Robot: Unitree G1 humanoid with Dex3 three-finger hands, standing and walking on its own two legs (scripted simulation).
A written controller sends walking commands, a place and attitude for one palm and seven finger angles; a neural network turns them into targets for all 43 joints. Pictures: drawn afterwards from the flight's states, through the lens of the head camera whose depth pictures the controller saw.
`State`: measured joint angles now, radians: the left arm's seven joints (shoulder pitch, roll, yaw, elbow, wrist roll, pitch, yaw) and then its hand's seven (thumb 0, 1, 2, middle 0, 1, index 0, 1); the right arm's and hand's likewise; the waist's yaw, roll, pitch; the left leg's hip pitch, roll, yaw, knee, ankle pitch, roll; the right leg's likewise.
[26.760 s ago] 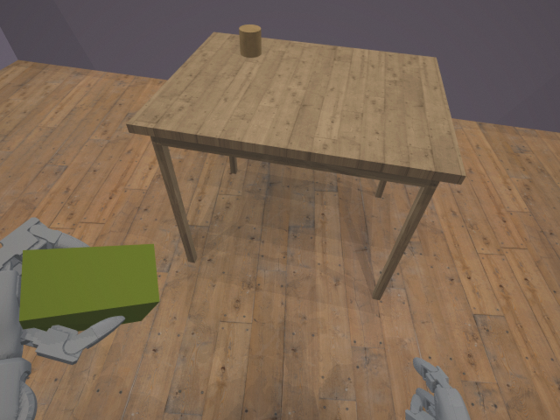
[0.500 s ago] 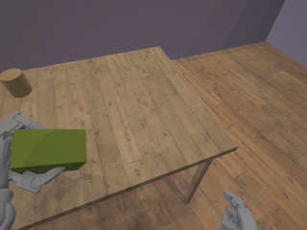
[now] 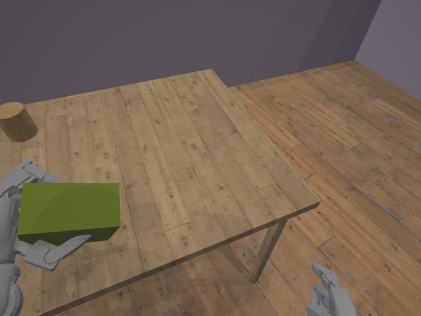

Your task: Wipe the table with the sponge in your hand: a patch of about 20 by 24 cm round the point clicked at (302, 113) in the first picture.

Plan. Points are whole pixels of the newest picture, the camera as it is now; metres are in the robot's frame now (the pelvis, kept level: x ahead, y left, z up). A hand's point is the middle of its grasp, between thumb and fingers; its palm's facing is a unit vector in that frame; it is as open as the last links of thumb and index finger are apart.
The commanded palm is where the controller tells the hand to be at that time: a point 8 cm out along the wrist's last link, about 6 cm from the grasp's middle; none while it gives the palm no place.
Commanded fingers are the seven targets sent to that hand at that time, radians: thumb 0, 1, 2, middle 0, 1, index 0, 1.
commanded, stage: come to a stop and stand still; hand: left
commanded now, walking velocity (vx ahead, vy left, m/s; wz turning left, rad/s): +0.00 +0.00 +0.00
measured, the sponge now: (85, 215) +0.23 +0.21 +0.14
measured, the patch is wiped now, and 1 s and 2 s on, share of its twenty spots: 0.00 0.00 0.00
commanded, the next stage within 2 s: look again from close up in 1.12 s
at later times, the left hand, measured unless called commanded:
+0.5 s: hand (48, 185) +0.26 +0.27 +0.17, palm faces +0.36 -0.85 -0.39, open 10.0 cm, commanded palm +0.19 +0.30 +0.17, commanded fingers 0.00 0.10 1.30 -1.20 -1.60 -1.20 -1.60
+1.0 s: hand (43, 196) +0.24 +0.27 +0.16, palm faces +0.38 -0.86 -0.34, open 10.0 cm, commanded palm +0.18 +0.30 +0.17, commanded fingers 0.00 0.10 1.30 -1.20 -1.60 -1.20 -1.60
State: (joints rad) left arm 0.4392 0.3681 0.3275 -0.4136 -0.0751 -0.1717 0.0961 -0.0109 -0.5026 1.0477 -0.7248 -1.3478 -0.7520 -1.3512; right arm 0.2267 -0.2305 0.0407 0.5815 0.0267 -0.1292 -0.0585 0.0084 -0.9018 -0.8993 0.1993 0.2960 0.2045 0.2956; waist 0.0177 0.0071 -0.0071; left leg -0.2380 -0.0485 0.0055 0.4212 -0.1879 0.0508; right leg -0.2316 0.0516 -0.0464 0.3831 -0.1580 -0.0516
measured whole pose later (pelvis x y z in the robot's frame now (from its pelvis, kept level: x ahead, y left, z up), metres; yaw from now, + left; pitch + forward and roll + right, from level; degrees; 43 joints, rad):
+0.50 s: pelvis +0.03 +0.02 +0.00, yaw +0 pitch +1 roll -1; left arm 0.39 0.41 0.39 -0.44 -0.06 -0.28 0.08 -0.01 -0.50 1.05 -0.73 -1.35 -0.75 -1.35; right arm 0.23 -0.20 0.03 0.61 0.01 -0.18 -0.02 0.01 -0.90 -0.90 0.20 0.30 0.20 0.30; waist 0.02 -0.04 0.05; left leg -0.22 -0.06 0.01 0.45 -0.25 0.07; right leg -0.21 0.04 -0.04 0.42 -0.22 -0.03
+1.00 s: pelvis +0.02 +0.02 +0.00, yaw +0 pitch +0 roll -1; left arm 0.41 0.36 0.34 -0.44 -0.05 -0.22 0.10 -0.01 -0.50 1.05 -0.72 -1.35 -0.75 -1.35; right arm 0.20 -0.20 0.04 0.57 0.01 -0.12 -0.04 0.01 -0.90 -0.90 0.20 0.30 0.21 0.30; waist 0.04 -0.02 0.03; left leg -0.20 -0.07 0.01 0.41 -0.22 0.08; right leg -0.19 0.03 -0.03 0.36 -0.18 -0.02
